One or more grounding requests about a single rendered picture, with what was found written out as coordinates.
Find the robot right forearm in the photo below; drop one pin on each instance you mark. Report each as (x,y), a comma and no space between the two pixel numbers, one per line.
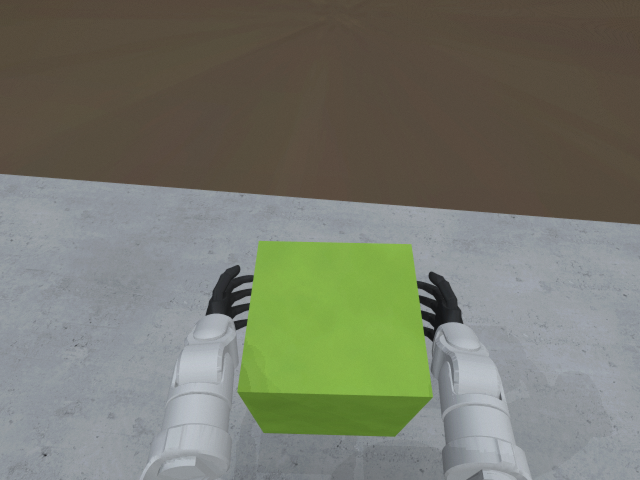
(480,443)

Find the carton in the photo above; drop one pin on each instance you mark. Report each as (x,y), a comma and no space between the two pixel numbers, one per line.
(334,342)

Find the robot left forearm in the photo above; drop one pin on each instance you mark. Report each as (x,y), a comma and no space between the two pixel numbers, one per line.
(194,439)

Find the right robot hand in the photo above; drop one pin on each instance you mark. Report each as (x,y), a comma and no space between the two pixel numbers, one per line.
(445,308)

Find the left robot hand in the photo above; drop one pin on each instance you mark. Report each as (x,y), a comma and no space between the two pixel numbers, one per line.
(222,299)

